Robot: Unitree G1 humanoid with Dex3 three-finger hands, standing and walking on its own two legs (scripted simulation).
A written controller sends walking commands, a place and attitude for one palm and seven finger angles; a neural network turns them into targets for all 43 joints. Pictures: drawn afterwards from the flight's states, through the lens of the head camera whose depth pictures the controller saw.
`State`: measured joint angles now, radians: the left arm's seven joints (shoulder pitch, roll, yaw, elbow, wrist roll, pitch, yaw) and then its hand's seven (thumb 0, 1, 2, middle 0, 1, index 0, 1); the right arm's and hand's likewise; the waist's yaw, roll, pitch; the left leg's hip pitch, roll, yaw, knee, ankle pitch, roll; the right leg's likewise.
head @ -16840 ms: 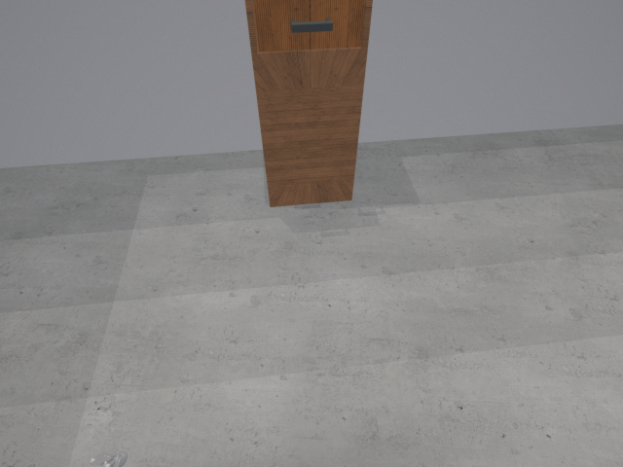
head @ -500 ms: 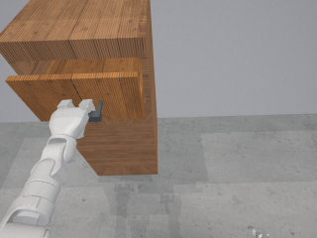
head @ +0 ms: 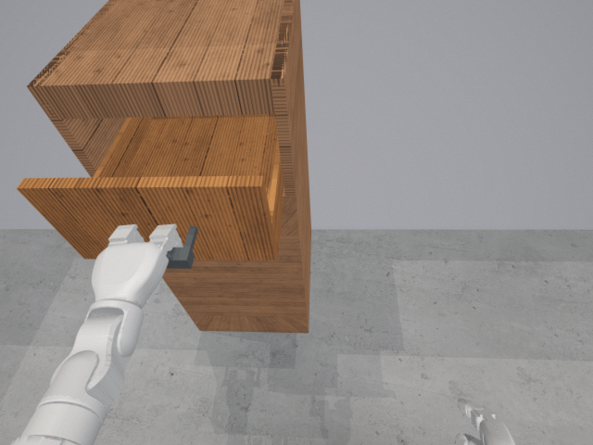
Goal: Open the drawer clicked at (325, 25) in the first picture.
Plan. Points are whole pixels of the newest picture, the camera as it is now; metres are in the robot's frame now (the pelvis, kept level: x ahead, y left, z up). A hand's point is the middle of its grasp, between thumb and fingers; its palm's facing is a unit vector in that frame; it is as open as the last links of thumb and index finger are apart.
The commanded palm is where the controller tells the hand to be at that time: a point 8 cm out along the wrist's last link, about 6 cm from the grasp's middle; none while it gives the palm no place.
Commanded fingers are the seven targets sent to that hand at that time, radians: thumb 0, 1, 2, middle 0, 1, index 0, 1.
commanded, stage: pull the drawer open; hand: left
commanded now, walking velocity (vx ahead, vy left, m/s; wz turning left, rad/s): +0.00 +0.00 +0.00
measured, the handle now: (153, 245) +0.37 +0.25 +0.05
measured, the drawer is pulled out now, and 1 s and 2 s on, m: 0.15 0.27 0.30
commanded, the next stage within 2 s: open the thumb to release the handle in 1.54 s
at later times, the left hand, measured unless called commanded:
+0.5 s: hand (136, 327) +0.25 +0.24 +0.03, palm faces +0.00 -0.08 -1.00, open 5.6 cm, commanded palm +0.22 +0.25 +0.08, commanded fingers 0.00 0.90 0.90 -0.40 -1.35 -0.40 -1.35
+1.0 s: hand (123, 367) +0.20 +0.24 +0.03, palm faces +0.00 -0.09 -1.00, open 5.6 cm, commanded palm +0.17 +0.25 +0.08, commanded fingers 0.00 0.90 0.90 -0.40 -1.35 -0.40 -1.35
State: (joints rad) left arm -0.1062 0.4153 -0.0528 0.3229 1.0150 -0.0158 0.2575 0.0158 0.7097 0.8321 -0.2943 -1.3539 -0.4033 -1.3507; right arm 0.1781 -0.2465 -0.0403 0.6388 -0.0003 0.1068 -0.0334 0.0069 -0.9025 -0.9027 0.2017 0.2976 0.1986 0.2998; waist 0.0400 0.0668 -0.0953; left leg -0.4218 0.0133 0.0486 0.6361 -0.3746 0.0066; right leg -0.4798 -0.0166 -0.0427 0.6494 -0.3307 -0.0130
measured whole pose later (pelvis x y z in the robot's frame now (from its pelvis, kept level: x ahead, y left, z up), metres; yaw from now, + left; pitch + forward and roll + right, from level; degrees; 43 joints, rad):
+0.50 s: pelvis +0.00 +0.00 +0.00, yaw -1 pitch +8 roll +1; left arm 0.20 0.41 0.00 0.06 1.00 -0.04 0.28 0.03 0.72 0.82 -0.27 -1.35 -0.42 -1.35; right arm 0.14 -0.25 -0.04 0.63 -0.02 0.07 -0.03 0.01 -0.90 -0.90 0.20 0.30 0.20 0.30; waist 0.05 0.06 -0.09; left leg -0.39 0.02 0.06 0.64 -0.38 0.00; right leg -0.46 -0.01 -0.03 0.66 -0.34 -0.02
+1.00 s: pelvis +0.00 -0.01 +0.00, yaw -1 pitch +7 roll +1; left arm 0.41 0.41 0.01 -0.11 1.00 -0.05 0.30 0.03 0.70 0.81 -0.29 -1.35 -0.42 -1.35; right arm 0.11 -0.22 -0.01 0.62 -0.03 0.07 -0.02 0.01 -0.90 -0.90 0.20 0.30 0.20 0.30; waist 0.08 0.06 -0.08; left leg -0.37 0.02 0.06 0.65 -0.39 0.00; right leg -0.44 0.00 -0.03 0.68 -0.35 -0.02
